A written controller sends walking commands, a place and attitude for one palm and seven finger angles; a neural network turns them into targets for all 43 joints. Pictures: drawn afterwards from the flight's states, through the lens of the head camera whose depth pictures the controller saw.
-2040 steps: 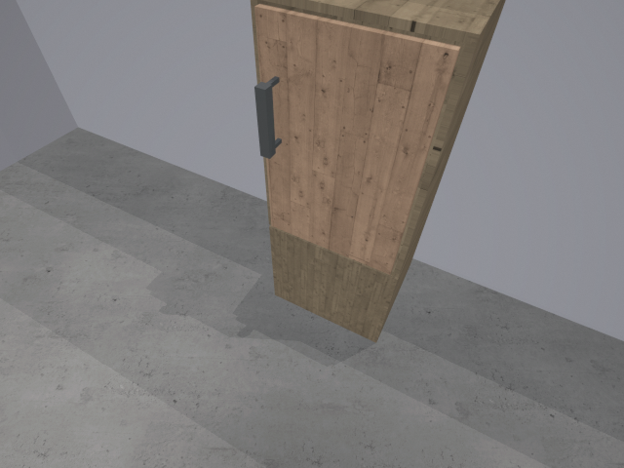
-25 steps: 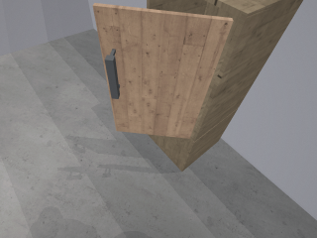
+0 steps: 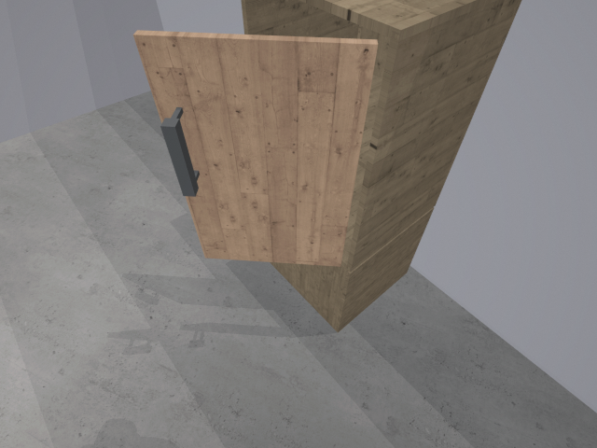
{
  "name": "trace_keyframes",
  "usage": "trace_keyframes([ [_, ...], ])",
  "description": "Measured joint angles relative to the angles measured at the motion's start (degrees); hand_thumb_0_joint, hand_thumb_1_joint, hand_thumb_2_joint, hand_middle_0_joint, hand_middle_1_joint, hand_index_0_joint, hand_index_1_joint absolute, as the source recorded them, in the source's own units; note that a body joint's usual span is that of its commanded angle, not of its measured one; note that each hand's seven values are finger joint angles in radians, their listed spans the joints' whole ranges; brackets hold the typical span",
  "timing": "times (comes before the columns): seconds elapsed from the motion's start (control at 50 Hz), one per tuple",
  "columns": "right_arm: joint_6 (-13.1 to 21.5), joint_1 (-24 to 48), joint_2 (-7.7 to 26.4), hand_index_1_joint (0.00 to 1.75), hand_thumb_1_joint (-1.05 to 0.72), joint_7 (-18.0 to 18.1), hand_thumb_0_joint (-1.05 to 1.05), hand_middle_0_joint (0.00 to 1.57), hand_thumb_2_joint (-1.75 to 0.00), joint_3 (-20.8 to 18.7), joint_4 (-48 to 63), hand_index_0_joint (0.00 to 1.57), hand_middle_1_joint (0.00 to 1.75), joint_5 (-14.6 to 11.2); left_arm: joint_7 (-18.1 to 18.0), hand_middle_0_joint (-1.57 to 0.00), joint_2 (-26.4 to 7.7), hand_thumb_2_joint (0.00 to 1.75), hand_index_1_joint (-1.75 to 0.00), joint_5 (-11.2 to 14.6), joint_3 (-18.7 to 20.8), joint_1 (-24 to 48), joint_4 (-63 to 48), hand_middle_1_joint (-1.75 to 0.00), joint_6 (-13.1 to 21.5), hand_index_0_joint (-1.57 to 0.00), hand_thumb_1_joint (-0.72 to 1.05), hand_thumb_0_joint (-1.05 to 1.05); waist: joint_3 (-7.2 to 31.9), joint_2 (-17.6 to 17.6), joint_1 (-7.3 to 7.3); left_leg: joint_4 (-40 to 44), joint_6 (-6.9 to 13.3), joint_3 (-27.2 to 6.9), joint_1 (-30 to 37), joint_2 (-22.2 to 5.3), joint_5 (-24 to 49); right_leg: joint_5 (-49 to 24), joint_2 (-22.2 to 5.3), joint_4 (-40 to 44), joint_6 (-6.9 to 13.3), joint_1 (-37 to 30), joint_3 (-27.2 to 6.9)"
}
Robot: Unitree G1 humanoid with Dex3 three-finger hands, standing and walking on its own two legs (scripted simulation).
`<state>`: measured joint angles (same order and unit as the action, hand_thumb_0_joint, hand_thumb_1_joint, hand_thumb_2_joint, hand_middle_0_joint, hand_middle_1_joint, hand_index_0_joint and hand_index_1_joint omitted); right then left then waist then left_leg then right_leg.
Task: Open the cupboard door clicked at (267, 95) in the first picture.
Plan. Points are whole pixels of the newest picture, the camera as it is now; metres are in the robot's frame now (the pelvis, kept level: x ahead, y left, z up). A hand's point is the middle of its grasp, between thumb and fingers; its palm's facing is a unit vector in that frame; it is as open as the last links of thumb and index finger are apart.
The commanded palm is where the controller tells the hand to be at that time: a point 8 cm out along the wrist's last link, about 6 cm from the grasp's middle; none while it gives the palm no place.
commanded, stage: come to a stop and stand still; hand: left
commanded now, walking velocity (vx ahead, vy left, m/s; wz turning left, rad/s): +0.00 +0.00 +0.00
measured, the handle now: (184, 153) +0.61 +0.24 +0.04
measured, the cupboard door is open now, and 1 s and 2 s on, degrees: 45 45 45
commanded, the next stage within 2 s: look again from close up in 0.18 s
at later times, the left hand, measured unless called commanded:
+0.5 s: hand out of the picture +0.00 +0.18 -0.19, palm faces +0.01 -0.99 -0.17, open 7.3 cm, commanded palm none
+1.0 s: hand out of the picture -0.06 +0.22 -0.18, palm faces +0.01 -0.98 -0.19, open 7.4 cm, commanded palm none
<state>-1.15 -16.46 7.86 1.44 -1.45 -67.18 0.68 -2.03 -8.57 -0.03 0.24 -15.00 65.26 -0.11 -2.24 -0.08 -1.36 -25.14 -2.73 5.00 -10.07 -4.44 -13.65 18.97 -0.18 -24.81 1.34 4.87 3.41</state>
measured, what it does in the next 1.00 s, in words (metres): shifts its weight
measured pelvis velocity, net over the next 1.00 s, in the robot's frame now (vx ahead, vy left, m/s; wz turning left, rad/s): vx -0.03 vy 0.05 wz -0.01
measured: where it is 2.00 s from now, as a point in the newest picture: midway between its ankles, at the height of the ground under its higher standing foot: outside the picture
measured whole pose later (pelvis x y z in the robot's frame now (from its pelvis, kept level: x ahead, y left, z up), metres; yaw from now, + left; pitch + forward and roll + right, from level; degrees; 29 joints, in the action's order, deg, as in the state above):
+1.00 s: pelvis -0.03 +0.05 -0.01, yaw -1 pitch -1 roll +0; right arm -0.6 -18.9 9.3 0.0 -0.6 -60.8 1.0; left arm -1.4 -9.8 -1.5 -0.1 -22.1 60.6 -0.4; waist 0.5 -1.0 0.1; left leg -30.7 2.1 5.8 -16.2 -0.8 -15.1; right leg 19.7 -3.0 -30.4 -0.7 10.9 1.1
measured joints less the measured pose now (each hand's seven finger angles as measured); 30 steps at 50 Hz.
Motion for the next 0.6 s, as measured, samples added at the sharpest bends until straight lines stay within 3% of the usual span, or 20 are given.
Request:
trace_keyframes([
  [0.28,0.6,1.2,-1.0,0.3,-0.91,0.6,0.0,0.2,-0.9,0.2,0.3,0.2,0.3,-0.1,-0.1,-0.2,2.3,0.9,-0.3,-0.1,-0.3,-2.2,0.9,-0.3,0.4,-0.2,0.92,0.0,-0.3,-0.8,0.87,0.6,-0.3,-0.3,0.7,-0.2,-0.4,0.0,0.3,1.6,0.2,-1.3,0.4],
  [0.36,0.8,2.3,1.2,0.3,-0.93,0.4,0.01,0.2,-0.9,0.2,4.1,0.2,0.3,-0.2,-1.4,-0.2,3.4,0.9,-0.3,-1.0,-0.7,-3.3,-1.0,-0.3,2.4,-0.2,0.91,0.0,-1.0,0.6,0.93,-5.7,2.1,-0.7,-3.9,-0.5,-1.4,-0.4,1.0,-0.8,-0.5,1.3,-0.4],
  [0.42,2.3,1.8,1.8,0.3,-0.93,0.6,0.01,0.2,-0.9,-0.1,6.8,0.2,0.3,-0.2,-1.3,-0.2,2.7,0.9,-0.3,-0.8,-0.7,-4.3,-2.2,-0.3,2.0,-0.2,0.91,0.0,-0.2,0.1,0.05,-6.0,2.1,-0.7,-3.3,0.1,-2.8,0.2,0.3,-6.2,-0.8,3.3,-0.5],
  [0.5,2.2,1.8,1.9,0.3,-0.92,0.7,0.01,0.19,-0.9,0.1,8.1,0.2,0.3,-0.1,-1.0,-0.2,0.9,0.9,-0.3,-1.0,-0.4,-3.8,-3.8,-0.3,1.1,-0.2,0.91,0.0,1.2,-1.2,1.07,-8.7,2.2,0.3,-4.4,1.2,-4.7,3.6,-1.0,-6.4,-1.7,3.2,-1.5],
  [0.6,1.9,2.5,1.2,0.3,-0.92,0.4,0.0,0.19,-0.9,0.6,8.4,0.2,0.3,0.0,-0.6,-0.2,-0.8,0.9,-0.3,-1.0,-0.2,-2.5,-5.0,-0.3,0.3,-0.2,0.91,0.0,1.7,-0.8,1.22,-9.0,3.3,0.5,-4.8,1.7,-3.9,2.4,-1.5,-6.9,-2.5,3.7,-1.7],
])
